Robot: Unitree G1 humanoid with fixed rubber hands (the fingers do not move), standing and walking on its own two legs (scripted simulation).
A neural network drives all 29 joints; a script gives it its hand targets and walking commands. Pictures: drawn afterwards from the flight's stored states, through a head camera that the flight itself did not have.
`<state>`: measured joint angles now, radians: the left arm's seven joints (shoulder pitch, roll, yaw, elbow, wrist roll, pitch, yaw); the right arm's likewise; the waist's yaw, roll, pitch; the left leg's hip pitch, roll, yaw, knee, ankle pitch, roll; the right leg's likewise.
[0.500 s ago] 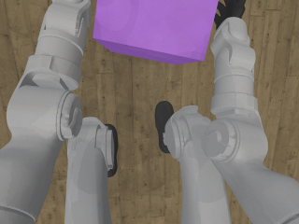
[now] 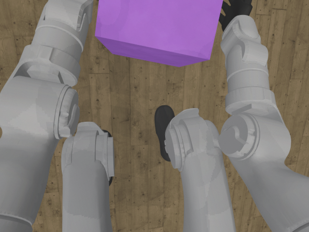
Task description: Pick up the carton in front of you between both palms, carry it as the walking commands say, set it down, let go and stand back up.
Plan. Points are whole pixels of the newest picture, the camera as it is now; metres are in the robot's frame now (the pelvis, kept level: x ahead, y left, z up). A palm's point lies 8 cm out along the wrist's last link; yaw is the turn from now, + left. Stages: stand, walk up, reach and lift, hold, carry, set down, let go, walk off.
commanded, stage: set down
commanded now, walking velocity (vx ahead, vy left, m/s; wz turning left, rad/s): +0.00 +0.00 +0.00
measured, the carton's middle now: (156, 12) +0.53 -0.08 -0.24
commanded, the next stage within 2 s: none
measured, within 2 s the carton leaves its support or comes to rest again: rests again in 0.70 s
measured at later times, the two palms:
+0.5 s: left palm out of the picture +0.57 +0.07 -0.18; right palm (235, 20) +0.50 -0.24 -0.16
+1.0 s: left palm out of the picture +0.59 +0.12 -0.19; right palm (235, 30) +0.48 -0.25 -0.18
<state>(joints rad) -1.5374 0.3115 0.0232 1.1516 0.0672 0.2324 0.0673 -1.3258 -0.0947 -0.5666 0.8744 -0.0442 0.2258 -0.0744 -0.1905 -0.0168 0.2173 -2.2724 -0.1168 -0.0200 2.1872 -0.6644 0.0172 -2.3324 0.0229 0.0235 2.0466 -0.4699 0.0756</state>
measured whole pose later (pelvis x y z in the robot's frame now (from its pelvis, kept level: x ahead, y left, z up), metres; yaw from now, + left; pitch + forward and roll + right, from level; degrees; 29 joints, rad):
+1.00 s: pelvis -0.01 -0.01 -0.01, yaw -1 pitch +37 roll -5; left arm -1.63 0.53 -0.19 1.19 -0.15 0.13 0.01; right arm -1.40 -0.23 -0.46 1.13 0.12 0.03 -0.12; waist -0.16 -0.03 0.40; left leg -2.21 -0.12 -0.06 2.24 -0.67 -0.01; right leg -2.27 0.01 -0.03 2.08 -0.46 0.05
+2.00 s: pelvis +0.02 -0.01 +0.22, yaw +1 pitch +47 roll -1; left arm -1.38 0.45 0.11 1.05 0.06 0.25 -0.09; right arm -1.01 -0.07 -0.42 0.61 0.04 0.24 -0.14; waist -0.20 0.05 -0.03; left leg -1.72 -0.08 -0.06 1.35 -0.45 0.00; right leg -1.77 0.02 0.02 1.24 -0.30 0.03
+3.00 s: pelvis +0.13 -0.01 +0.39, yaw +0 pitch +5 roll -1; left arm 0.11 0.19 0.08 0.51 0.03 0.02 -0.01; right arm 0.22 -0.22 -0.01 0.41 0.04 0.04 0.07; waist -0.04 -0.01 0.03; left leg -0.25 -0.02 -0.05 0.49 -0.33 0.01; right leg -0.34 0.04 0.05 0.46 -0.22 0.00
